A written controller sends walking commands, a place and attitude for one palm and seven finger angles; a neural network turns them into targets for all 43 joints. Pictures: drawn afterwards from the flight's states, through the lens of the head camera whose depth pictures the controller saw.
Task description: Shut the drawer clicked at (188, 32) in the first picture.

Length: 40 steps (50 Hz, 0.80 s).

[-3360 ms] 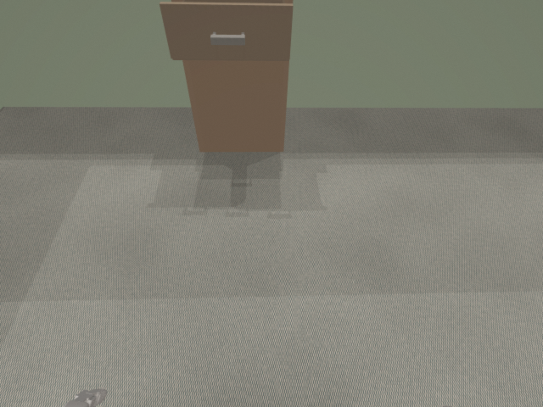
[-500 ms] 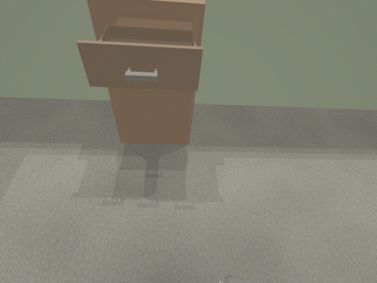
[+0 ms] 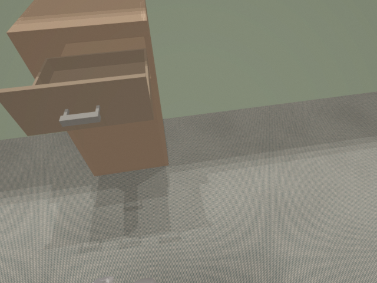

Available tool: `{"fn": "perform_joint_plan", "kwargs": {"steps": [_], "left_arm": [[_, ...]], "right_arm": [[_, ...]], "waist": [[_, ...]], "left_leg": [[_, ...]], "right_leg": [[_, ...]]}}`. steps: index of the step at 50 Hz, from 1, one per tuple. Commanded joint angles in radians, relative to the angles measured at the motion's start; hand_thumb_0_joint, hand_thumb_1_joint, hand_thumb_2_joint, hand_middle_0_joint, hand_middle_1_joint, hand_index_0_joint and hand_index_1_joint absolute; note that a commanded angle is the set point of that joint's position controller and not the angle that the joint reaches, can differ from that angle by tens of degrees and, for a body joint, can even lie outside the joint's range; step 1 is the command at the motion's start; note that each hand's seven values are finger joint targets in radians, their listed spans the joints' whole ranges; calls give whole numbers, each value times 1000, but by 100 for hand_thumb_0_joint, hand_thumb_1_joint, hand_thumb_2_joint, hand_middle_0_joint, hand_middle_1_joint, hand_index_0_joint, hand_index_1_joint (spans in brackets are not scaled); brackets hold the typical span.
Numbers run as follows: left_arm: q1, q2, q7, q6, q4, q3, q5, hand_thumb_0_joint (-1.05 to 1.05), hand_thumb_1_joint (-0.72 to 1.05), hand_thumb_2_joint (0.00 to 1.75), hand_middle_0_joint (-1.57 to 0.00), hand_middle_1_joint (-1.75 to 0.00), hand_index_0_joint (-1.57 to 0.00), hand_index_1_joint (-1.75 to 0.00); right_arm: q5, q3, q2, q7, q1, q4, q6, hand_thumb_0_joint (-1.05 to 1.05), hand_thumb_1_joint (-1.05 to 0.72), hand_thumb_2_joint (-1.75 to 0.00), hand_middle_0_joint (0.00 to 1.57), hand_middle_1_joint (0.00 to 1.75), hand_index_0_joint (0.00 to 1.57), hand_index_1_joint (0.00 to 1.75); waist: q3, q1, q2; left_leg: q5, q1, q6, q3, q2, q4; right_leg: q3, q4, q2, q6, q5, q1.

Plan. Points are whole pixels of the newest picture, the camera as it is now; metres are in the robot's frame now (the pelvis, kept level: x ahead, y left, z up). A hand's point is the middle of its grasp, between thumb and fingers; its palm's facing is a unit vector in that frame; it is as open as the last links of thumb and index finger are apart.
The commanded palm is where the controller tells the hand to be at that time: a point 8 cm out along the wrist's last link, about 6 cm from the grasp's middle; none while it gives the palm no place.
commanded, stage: turn to face it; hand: left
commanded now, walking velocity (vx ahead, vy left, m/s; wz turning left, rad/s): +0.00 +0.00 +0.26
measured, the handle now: (81, 114) +0.60 +0.34 +0.00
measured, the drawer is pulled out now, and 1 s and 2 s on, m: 0.28 0.28 0.28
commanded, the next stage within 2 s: take the last steps up to it in 0.12 s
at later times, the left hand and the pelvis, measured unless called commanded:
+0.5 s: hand out of the picture +0.03 +0.19 -0.17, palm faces +0.16 -0.97 -0.20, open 7.3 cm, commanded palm none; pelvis +0.05 +0.01 +0.00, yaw +7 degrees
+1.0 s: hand out of the picture +0.03 +0.21 -0.18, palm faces +0.30 -0.94 -0.14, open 7.4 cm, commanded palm none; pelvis +0.15 +0.08 -0.01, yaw +11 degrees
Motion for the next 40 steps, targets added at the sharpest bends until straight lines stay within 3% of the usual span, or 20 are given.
{"fn": "perform_joint_plan", "kwargs": {"steps": [1, 6, 8, 9, 10, 11, 12, 14, 18, 22, 24, 25, 26, 27, 28, 30, 31, 33, 35, 40], "left_arm": [[63, 115, 1, 17, -27, 12, 8, 0, 90, 90, -20, -30, -20, -30], [97, 143, 5, 37, -17, 27, 9, 0, 90, 90, -20, -30, -20, -30], [99, 142, 6, 43, -15, 28, 3, 0, 90, 90, -20, -30, -20, -30], [104, 131, 4, 47, -15, 27, -3, 0, 90, 90, -20, -30, -20, -30], [120, 104, 0, 54, -21, 23, -6, 0, 90, 90, -20, -30, -20, -30], [132, 69, -2, 56, -32, 15, -8, 0, 90, 90, -20, -30, -20, -30], [121, 66, -3, 60, -31, 8, -4, 0, 90, 90, -20, -30, -20, -30], [94, 76, -14, 55, -30, 5, 7, 0, 90, 90, -20, -30, -20, -30], [89, 67, -32, 35, -27, 3, 14, 0, 90, 90, -20, -30, -20, -30], [139, 53, -37, 27, -9, -4, 13, 0, 90, 90, -20, -30, -20, -30], [241, 52, -35, 21, 27, -1, 14, 0, 90, 90, -20, -30, -20, -30], [303, 80, -29, 15, 48, 6, 17, 0, 90, 90, -20, -30, -20, -30], [362, 150, -20, 9, 60, 20, 25, 0, 90, 90, -20, -30, -20, -30], [425, 229, -13, 13, 60, 38, 21, 0, 90, 90, -20, -30, -20, -30], [429, 230, -7, 4, 63, 40, 15, 0, 90, 90, -20, -30, -20, -30], [346, 160, -4, -7, 55, 26, 16, 0, 90, 90, -20, -30, -20, -30], [325, 133, -4, -11, 46, 18, 17, 0, 90, 90, -20, -30, -20, -30], [318, 128, -4, -22, 43, 16, 18, 0, 90, 90, -20, -30, -20, -30], [336, 128, -6, -27, 55, 16, 18, 0, 90, 90, -20, -30, -20, -30], [373, 154, -8, -24, 81, 21, 20, 0, 90, 90, -20, -30, -20, -30]], "right_arm": [[-7, 0, -7, 1, 107, -12, 12, 0, -90, -90, 20, 30, 20, 30], [-6, 2, -25, 5, 14, -55, 8, 0, -90, -90, 20, 30, 20, 30], [-7, 4, -35, 5, 34, -53, 6, 0, -90, -90, 20, 30, 20, 30], [-8, 1, -51, 5, 48, -47, 2, 0, -90, -90, 20, 30, 20, 30], [-11, -4, -101, 3, 54, -53, -4, 0, -90, -90, 20, 30, 20, 30], [-15, -7, -147, -4, 44, -71, -6, 0, -90, -90, 20, 30, 20, 30], [-17, -8, -156, -10, 18, -68, -7, 0, -90, -90, 20, 30, 20, 30], [-16, -8, -157, -18, 9, -74, -18, 0, -90, -90, 20, 30, 20, 30], [-13, -20, -177, -16, 30, -71, -33, 0, -90, -90, 20, 30, 20, 30], [-10, -29, -185, -6, -3, -68, -34, 0, -90, -90, 20, 30, 20, 30], [-3, -30, -177, -3, -38, -71, -29, 0, -90, -90, 20, 30, 20, 30], [2, -29, -150, 1, -52, -76, -28, 0, -90, -90, 20, 30, 20, 30], [9, -20, -98, 8, -66, -99, -29, 0, -90, -90, 20, 30, 20, 30], [-2, -20, -90, 21, -139, -151, -26, 0, -90, -90, 20, 30, 20, 30], [-12, -31, -129, 26, -181, -159, -23, 0, -90, -90, 20, 30, 20, 30], [-12, -39, -120, 36, -158, -137, -18, 0, -90, -90, 20, 30, 20, 30], [-14, -39, -106, 40, -136, -120, -15, 0, -90, -90, 20, 30, 20, 30], [-12, -36, -81, 46, -114, -108, -14, 0, -90, -90, 20, 30, 20, 30], [-9, -33, -69, 50, -131, -120, -13, 0, -90, -90, 20, 30, 20, 30], [-6, -22, -55, 59, -221, -165, -26, 0, -90, -90, 20, 30, 20, 30]], "waist": [[-26, 35, -142], [-5, 69, -128], [-5, 56, -110], [-14, 52, -55], [-11, 58, 91], [-11, 70, 170], [-8, 70, 221], [-1, 49, 205], [-48, 31, 99], [-44, 50, 82], [-25, 96, 62], [-11, 121, -18], [17, 147, -221], [58, 182, -304], [82, 177, -244], [142, 117, -219], [133, 99, -165], [111, 79, -136], [102, 83, -170], [87, 112, -176]], "left_leg": [[32, 85, -9, 2, 7, -152], [18, 108, -3, 20, -7, -347], [95, 189, -1, 30, -10, -486], [175, 250, 9, 8, -1, -578], [267, 246, 49, -125, 87, -665], [363, 192, 108, -235, 180, -733], [332, 172, 150, -291, 202, -785], [211, 225, 186, -310, 191, -840], [213, 385, 233, -289, 186, -815], [93, 295, 206, -226, 127, -802], [-37, 167, 162, -185, 79, -740], [-107, 59, 125, -142, 22, -648], [-136, -125, 75, -31, -81, -433], [-179, -242, 50, 25, -107, -241], [-131, -256, 53, -46, -64, -117], [4, -253, 49, -71, -16, -29], [65, -217, 40, -61, -8, -20], [125, -175, 25, -30, -3, -52], [155, -152, 14, -2, -3, -125], [153, -53, 23, 47, -24, -349]], "right_leg": [[145, -284, -279, -61, 82, -55], [164, -251, -295, -68, -20, 12], [137, -187, -278, -37, -34, -1], [117, -132, -248, -2, -62, -30], [64, -41, -173, 50, -110, -54], [47, 5, -106, 90, -140, -18], [43, 75, -65, 104, -206, -7], [92, 240, -45, 95, -310, -98], [144, 381, -49, 87, -336, -240], [106, 191, -30, 93, -289, -93], [79, 10, -12, 99, -139, 85], [134, -90, -50, 91, -139, 202], [368, -228, -224, 36, -331, 295], [627, -386, -423, -65, -483, 279], [678, -414, -443, -99, -546, 201], [541, -402, -389, -72, -449, 114], [447, -384, -349, -52, -354, 92], [322, -369, -316, -37, -196, 89], [253, -364, -296, -29, -111, 101], [201, -318, -291, -34, -18, 128]]}}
